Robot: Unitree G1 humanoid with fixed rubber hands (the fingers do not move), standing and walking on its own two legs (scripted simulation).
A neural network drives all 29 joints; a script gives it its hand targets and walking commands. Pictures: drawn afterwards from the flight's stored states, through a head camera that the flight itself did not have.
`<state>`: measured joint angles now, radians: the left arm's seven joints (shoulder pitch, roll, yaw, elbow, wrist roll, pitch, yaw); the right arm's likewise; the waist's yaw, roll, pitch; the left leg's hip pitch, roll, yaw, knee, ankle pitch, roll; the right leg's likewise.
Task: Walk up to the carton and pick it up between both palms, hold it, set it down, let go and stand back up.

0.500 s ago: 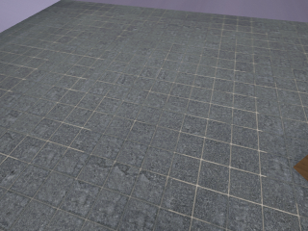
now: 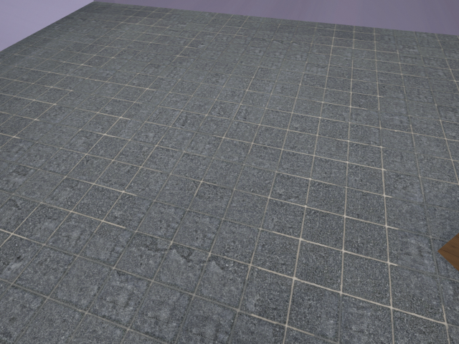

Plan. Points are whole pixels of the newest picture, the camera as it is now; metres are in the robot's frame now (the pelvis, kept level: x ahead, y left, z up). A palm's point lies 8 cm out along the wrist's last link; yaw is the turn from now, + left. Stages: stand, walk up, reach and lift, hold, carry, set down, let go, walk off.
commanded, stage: walk up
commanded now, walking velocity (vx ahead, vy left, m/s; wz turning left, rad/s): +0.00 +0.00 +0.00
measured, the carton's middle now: out of the picture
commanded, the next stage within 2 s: none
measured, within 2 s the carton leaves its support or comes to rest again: neither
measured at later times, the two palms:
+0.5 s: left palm out of the picture +0.15 +0.18 -0.13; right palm out of the picture -0.02 -0.37 -0.16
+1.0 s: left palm (282, 240) +0.38 -0.09 -0.13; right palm out of the picture -0.06 -0.42 -0.10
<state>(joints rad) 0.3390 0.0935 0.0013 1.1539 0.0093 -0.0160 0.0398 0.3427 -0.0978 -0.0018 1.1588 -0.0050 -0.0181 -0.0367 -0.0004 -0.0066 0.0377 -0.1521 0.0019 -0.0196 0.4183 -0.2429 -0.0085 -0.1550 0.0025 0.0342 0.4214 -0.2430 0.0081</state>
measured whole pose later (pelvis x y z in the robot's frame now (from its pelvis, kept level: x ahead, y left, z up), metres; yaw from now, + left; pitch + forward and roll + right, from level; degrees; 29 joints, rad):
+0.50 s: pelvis +0.02 -0.09 -0.03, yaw -22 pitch -3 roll +2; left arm 0.26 0.33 0.08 0.96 0.04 0.03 -0.08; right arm 0.25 -0.28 -0.07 0.94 -0.09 -0.03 -0.06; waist 0.03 0.04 0.08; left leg -0.03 0.27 0.31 0.60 -0.44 -0.05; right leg -0.39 -0.14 -0.08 0.70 -0.31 0.01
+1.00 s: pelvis +0.13 -0.23 +0.00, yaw -48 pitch -2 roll +0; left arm 0.28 0.34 0.05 0.86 0.06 0.04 -0.10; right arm 0.42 -0.24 -0.03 0.80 -0.05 -0.08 -0.06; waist -0.01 -0.06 0.03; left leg -0.20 0.11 0.19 0.47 -0.24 -0.02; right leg -0.54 -0.01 0.04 1.11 -0.28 0.07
